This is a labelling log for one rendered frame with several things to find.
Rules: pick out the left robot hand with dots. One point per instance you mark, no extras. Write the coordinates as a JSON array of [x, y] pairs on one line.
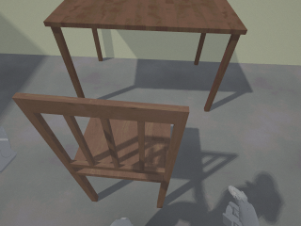
[[6, 154]]

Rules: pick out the table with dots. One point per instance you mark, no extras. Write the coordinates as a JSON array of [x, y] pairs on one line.
[[189, 16]]

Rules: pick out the chair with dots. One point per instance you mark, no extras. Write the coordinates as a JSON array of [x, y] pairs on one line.
[[123, 140]]

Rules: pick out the right robot hand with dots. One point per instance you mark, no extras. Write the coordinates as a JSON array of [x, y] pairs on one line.
[[245, 214]]

